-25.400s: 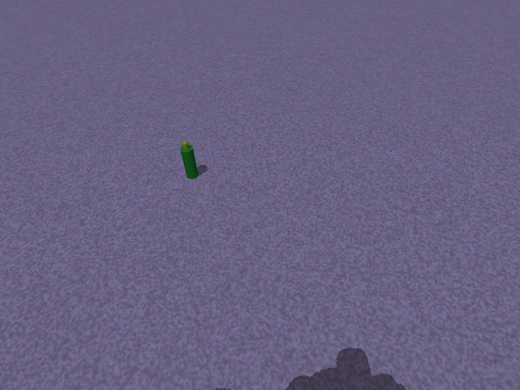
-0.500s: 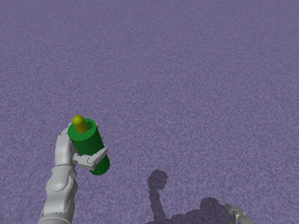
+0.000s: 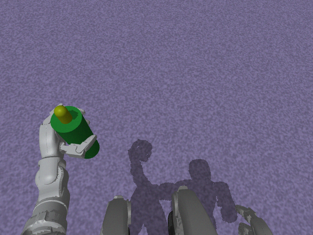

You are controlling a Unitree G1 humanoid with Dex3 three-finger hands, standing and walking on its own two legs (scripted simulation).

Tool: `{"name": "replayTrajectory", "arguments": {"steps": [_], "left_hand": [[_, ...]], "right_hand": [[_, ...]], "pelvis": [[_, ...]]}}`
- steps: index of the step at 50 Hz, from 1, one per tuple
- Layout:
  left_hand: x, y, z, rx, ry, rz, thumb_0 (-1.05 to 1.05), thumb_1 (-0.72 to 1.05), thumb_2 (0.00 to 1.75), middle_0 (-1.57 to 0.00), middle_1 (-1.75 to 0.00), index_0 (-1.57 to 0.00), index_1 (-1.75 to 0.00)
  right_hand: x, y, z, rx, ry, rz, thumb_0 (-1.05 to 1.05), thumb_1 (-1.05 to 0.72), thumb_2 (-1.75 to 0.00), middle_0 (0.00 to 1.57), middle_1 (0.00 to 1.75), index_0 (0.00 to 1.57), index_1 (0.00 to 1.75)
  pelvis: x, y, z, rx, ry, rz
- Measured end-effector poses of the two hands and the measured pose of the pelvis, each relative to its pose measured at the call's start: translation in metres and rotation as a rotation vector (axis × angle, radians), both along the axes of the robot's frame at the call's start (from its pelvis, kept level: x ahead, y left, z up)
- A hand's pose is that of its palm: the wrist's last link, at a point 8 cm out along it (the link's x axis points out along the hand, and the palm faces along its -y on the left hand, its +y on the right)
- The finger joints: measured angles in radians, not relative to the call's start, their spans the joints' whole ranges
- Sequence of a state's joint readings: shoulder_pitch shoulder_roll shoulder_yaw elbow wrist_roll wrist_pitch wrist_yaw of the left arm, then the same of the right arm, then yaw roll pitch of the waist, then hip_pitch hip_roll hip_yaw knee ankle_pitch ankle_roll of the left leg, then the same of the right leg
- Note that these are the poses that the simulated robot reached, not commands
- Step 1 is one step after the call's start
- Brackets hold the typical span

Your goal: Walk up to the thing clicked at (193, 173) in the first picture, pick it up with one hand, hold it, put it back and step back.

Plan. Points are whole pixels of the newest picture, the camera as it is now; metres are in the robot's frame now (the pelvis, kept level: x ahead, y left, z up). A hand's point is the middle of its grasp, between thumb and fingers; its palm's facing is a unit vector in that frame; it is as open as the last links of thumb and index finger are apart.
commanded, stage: crouch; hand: left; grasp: from the side
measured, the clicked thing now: (77, 132) +0.39 +0.19 -0.02
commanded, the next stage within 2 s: lower in 1.28 s
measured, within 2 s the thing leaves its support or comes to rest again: neither
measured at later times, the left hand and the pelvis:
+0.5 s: hand (89, 149) +0.42 +0.21 -0.23, palm faces +0.20 -0.98 -0.02, open 9.2 cm; pelvis -0.06 +0.00 -0.19, yaw -1 degrees
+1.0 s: hand (93, 153) +0.43 +0.22 -0.33, palm faces +0.17 -0.98 -0.03, open 9.2 cm; pelvis -0.07 +0.02 -0.26, yaw -4 degrees
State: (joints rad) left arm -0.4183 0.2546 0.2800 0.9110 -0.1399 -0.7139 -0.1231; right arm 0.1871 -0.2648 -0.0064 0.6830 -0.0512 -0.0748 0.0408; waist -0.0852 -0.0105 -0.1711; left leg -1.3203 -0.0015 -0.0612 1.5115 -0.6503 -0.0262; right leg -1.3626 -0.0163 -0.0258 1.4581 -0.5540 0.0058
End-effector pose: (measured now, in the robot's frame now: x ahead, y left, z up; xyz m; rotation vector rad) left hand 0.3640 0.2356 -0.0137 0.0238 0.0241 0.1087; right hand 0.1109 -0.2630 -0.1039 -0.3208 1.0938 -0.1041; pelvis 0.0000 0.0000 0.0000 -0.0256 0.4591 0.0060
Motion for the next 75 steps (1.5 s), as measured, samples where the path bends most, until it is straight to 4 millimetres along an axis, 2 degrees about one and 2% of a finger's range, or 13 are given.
{"name": "replayTrajectory", "arguments": {"steps": [8,14,21,28,36,45,60,67,75], "left_hand": [[0.011,0.015,-0.079,-0.002,0.004,0.042,0.0,-0.31,1.12,-0.77,-1.05,-0.77,-1.07],[0.012,0.016,-0.136,0.001,0.029,0.038,0.0,-0.31,1.13,-0.77,-1.05,-0.77,-1.07],[0.018,0.017,-0.193,-0.008,0.018,0.061,0.0,-0.31,1.13,-0.77,-1.05,-0.77,-1.07],[0.03,0.027,-0.228,0.014,0.0,0.078,0.0,-0.31,1.13,-0.77,-1.05,-0.77,-1.07],[0.038,0.033,-0.264,-0.005,0.028,0.074,0.0,-0.31,1.13,-0.77,-1.04,-0.77,-1.07],[0.038,0.031,-0.303,-0.004,0.043,0.059,0.0,-0.31,1.13,-0.77,-1.04,-0.77,-1.06],[0.048,0.034,-0.334,0.016,0.032,0.049,0.0,-0.31,1.13,-0.78,-1.04,-0.78,-1.06],[0.046,0.034,-0.353,0.007,0.046,0.035,0.0,-0.31,1.13,-0.78,-1.03,-0.78,-1.06],[0.044,0.033,-0.365,0.008,0.048,0.032,0.0,-0.31,1.13,-0.78,-1.03,-0.78,-1.06]], "right_hand": [[-0.014,0.006,-0.083,0.018,0.081,0.029,0.01,-0.91,-0.91,0.2,0.3,0.2,0.3],[-0.03,0.009,-0.133,0.025,0.13,0.054,0.01,-0.91,-0.91,0.2,0.3,0.2,0.3],[-0.06,0.004,-0.181,-0.002,0.183,0.058,0.01,-0.91,-0.91,0.21,0.3,0.2,0.3],[-0.095,0.001,-0.213,-0.032,0.249,0.03,0.01,-0.92,-0.91,0.2,0.3,0.2,0.3],[-0.119,0.004,-0.231,-0.05,0.306,0.03,0.01,-0.93,-0.91,0.21,0.3,0.2,0.3],[-0.124,0.005,-0.242,-0.082,0.35,0.068,0.01,-0.93,-0.91,0.21,0.3,0.2,0.3],[-0.122,0.001,-0.254,-0.118,0.377,0.122,0.0,-0.93,-0.91,0.21,0.3,0.2,0.3],[-0.126,0.003,-0.255,-0.132,0.41,0.143,0.0,-0.92,-0.91,0.21,0.3,0.2,0.3],[-0.125,0.003,-0.255,-0.142,0.434,0.17,0.0,-0.93,-0.91,0.21,0.3,0.2,0.3]], "pelvis": [[-0.016,0.003,-0.07,-0.003,0.095,0.0],[-0.03,0.003,-0.116,-0.005,0.123,0.001],[-0.048,0.003,-0.168,-0.015,0.117,-0.001],[-0.06,0.006,-0.208,-0.031,0.099,-0.004],[-0.064,0.012,-0.235,-0.056,0.081,-0.008],[-0.065,0.016,-0.255,-0.082,0.058,-0.014],[-0.066,0.018,-0.277,-0.114,0.026,-0.031],[-0.066,0.02,-0.283,-0.128,0.015,-0.034],[-0.065,0.02,-0.286,-0.139,0.006,-0.036]]}}
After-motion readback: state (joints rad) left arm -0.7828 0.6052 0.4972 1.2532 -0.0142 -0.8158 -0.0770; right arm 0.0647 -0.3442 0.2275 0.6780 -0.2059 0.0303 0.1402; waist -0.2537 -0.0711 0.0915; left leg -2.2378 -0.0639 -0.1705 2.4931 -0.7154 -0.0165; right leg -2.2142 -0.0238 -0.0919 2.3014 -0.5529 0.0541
